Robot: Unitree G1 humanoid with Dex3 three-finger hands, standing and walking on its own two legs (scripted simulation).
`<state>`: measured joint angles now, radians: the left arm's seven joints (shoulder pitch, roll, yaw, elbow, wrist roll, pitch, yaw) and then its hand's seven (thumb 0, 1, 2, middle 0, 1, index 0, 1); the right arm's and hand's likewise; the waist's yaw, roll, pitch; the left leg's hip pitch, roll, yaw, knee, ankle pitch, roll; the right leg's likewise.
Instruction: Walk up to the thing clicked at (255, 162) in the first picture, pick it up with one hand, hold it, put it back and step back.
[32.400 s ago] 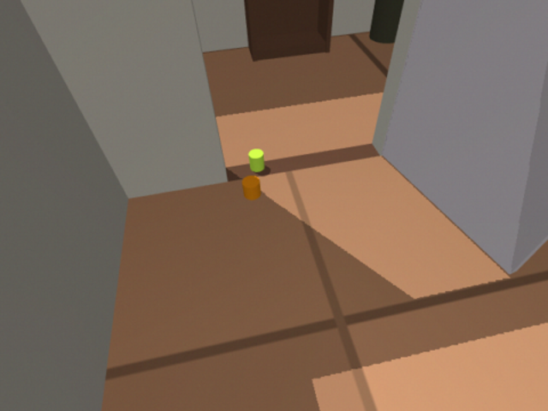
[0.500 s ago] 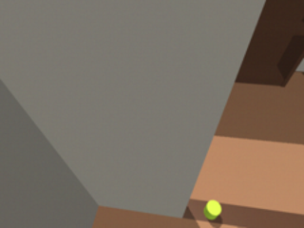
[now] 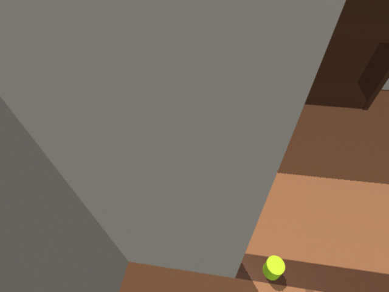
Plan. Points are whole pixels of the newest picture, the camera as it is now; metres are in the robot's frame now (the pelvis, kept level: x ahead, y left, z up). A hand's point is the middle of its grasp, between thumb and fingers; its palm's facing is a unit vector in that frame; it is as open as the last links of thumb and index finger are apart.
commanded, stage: stand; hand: right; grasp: from above
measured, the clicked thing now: (273, 268) +0.37 -0.31 -0.73
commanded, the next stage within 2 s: step back in 0.16 s
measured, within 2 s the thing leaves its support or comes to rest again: neither
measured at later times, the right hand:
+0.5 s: hand out of the picture +0.08 -0.30 -0.18, palm faces -0.04 +0.92 -0.38, open 7.4 cm
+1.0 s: hand out of the picture -0.06 -0.27 -0.17, palm faces -0.11 +0.91 -0.40, open 7.4 cm
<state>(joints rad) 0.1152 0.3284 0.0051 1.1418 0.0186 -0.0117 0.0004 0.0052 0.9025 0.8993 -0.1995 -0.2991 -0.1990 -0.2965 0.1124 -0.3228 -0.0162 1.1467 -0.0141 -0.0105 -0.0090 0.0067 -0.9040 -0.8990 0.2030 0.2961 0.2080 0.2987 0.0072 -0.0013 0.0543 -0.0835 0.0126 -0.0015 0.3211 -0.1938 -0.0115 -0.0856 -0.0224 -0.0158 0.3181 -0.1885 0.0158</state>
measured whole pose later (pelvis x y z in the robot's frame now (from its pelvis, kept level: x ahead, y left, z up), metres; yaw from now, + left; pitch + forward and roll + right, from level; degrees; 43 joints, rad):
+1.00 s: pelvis -0.17 -0.02 -0.03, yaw +6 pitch -4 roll +0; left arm 0.11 0.39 0.05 0.89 0.01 0.05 0.01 0.01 0.90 0.90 -0.20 -0.30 -0.20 -0.30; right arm 0.17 -0.36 -0.07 0.87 -0.04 0.04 0.01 0.01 -0.90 -0.90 0.20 0.30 0.21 0.30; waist 0.00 -0.03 0.18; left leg -0.25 -0.04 -0.05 0.68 -0.36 0.03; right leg -0.46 0.04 0.05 0.92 -0.47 -0.01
